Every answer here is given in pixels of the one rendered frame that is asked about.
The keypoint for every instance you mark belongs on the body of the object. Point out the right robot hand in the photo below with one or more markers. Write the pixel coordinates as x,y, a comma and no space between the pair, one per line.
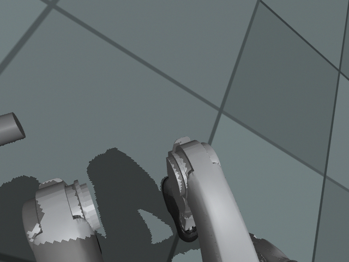
266,251

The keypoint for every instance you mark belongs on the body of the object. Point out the can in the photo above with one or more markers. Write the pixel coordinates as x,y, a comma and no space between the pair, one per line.
10,129

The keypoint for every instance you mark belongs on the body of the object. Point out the right robot foot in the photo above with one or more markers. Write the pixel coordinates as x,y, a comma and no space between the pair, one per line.
188,235

